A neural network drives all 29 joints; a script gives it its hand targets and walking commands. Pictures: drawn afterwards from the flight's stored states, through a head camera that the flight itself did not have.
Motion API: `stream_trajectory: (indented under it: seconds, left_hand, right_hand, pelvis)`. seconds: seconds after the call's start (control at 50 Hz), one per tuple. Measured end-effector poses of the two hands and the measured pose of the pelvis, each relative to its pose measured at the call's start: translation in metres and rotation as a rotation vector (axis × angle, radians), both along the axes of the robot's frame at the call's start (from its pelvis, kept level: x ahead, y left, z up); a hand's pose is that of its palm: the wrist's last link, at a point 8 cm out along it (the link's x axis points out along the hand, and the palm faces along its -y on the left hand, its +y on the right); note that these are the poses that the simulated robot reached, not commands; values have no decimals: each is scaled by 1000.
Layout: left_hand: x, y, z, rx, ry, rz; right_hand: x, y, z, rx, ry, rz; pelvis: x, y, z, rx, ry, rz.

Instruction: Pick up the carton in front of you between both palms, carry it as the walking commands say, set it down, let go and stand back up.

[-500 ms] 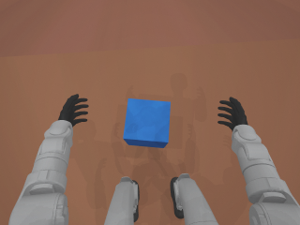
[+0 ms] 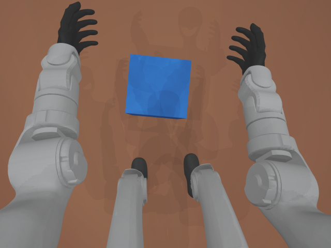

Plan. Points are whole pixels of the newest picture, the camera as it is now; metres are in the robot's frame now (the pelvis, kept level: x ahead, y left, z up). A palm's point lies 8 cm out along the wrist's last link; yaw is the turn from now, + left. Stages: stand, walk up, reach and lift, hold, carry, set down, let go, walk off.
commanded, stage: reach and lift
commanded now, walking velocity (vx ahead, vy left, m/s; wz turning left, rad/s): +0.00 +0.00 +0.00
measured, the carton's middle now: (157, 91) +0.49 +0.01 -0.51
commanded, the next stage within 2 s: none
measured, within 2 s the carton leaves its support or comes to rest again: leaves its support in 1.50 s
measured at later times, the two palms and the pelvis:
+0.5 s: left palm (101, 81) +0.51 +0.19 -0.36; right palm (217, 89) +0.47 -0.19 -0.36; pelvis -0.04 -0.01 -0.20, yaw -2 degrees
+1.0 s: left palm (114, 84) +0.52 +0.17 -0.44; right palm (209, 90) +0.48 -0.18 -0.44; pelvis -0.04 -0.01 -0.27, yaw -2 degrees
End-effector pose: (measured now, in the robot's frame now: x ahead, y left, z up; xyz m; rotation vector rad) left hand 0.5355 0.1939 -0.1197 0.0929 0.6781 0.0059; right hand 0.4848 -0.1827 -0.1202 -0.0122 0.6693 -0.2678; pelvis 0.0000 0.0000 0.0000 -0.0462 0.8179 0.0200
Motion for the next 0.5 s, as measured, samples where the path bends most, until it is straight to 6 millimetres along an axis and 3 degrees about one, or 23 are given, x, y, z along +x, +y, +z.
stream_trajectory:
  seconds: [0.14, 0.32, 0.5]
  left_hand:
    - [-14, -4, -75, 8, 38, 27]
    - [-26, 1, -180, 25, 20, 40]
    - [-24, 0, -241, 19, 15, 40]
  right_hand:
    - [-8, -4, -72, 6, 37, 5]
    - [-15, -9, -175, 5, 33, 21]
    - [-14, -5, -239, 14, 37, 24]
  pelvis:
    - [7, -3, -46, -6, 95, -10]
    - [-14, -10, -134, -6, 87, -25]
    - [-43, -12, -203, -5, -29, -29]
